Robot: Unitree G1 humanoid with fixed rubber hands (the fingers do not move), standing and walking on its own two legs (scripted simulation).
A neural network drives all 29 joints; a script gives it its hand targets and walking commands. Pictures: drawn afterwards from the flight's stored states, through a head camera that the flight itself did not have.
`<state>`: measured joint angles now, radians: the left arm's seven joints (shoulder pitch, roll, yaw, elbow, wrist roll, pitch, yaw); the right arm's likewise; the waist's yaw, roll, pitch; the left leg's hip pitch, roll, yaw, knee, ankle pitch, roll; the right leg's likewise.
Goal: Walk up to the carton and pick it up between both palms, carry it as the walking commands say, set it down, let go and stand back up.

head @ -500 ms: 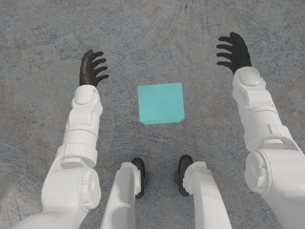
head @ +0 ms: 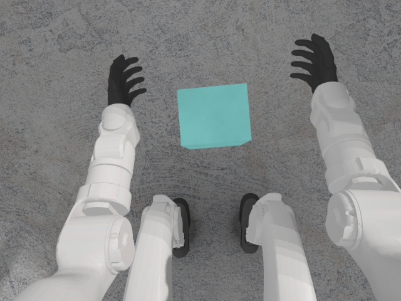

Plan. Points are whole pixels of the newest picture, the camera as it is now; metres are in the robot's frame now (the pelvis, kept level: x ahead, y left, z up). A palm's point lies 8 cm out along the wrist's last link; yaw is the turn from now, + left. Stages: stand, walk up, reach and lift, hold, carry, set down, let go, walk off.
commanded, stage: reach and lift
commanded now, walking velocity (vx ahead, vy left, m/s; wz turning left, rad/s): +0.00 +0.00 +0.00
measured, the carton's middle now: (213, 121) +0.47 -0.01 -0.44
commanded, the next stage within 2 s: none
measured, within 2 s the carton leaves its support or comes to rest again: neither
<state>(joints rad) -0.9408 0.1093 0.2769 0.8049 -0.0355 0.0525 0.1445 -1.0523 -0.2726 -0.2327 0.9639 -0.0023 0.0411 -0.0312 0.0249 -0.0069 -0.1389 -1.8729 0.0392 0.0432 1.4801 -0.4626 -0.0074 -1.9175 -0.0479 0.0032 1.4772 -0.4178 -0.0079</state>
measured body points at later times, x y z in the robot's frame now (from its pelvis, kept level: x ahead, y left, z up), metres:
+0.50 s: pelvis -0.02 -0.01 -0.12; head +0.32 -0.03 +0.18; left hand +0.48 +0.16 -0.28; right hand +0.50 -0.19 -0.28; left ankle +0.08 +0.13 -0.53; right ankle +0.09 -0.12 -0.53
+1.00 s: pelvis -0.04 +0.00 -0.18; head +0.33 -0.03 +0.07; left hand +0.49 +0.17 -0.36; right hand +0.51 -0.19 -0.38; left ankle +0.08 +0.13 -0.53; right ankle +0.09 -0.12 -0.53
